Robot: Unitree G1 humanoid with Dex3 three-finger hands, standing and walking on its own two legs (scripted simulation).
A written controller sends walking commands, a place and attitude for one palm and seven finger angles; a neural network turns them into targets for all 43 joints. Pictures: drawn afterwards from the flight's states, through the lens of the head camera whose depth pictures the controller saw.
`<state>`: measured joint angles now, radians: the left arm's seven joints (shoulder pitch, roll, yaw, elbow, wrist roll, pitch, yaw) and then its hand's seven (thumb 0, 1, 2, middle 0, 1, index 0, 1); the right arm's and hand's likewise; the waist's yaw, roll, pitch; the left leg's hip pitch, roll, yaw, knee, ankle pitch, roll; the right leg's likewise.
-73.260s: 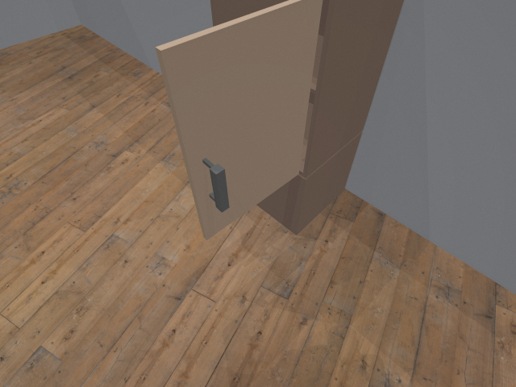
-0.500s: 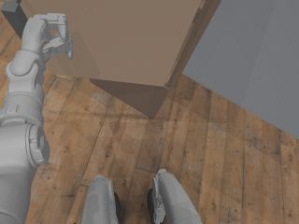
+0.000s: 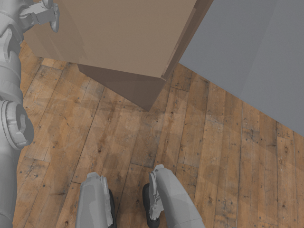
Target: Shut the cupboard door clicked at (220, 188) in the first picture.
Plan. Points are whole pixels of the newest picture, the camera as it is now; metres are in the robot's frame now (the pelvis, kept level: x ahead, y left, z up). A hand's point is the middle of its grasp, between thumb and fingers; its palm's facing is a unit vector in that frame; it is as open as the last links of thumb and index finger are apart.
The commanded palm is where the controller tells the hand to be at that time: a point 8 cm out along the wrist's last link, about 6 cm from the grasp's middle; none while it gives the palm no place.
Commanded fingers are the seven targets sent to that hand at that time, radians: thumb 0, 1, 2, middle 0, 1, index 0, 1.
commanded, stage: push the door shut along its arc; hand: left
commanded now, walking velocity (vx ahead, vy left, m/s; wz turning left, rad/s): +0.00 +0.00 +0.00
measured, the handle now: out of the picture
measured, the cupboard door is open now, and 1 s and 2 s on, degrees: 24 18 18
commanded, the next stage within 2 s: pull the fist back off the door in 0.08 s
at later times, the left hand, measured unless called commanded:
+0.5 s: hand (71, 8) +0.61 +0.12 +0.06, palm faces +0.11 -0.99 -0.08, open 2.9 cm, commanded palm +0.58 +0.14 +0.08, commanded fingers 0.00 0.90 0.90 -1.30 -1.50 -1.30 -1.50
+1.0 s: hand (64, 42) +0.52 +0.13 +0.07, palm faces +0.10 -1.00 -0.01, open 3.2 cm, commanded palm +0.49 +0.16 +0.08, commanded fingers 0.00 0.90 0.90 -1.30 -1.50 -1.30 -1.50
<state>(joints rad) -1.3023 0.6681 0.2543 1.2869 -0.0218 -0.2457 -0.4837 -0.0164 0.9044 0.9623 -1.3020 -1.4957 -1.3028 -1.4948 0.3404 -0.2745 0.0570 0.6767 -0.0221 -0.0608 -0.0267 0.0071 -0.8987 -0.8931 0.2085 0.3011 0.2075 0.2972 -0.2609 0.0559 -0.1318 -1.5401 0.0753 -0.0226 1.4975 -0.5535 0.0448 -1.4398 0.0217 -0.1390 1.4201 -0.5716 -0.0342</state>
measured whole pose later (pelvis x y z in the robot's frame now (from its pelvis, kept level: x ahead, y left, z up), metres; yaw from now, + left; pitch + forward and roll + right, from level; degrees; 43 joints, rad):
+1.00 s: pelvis +0.03 -0.01 +0.04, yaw +3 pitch +29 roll -3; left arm -0.81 0.26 0.27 1.04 -0.03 -0.55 0.03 0.02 0.90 0.90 -1.30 -1.50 -1.30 -1.50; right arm 0.32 -0.28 -0.04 0.64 -0.06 0.02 0.07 0.01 -0.90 -0.89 0.20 0.30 0.20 0.30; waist -0.16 0.04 -0.17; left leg -1.29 0.05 0.01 1.33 -0.54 0.02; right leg -1.22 0.01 -0.10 1.29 -0.58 -0.04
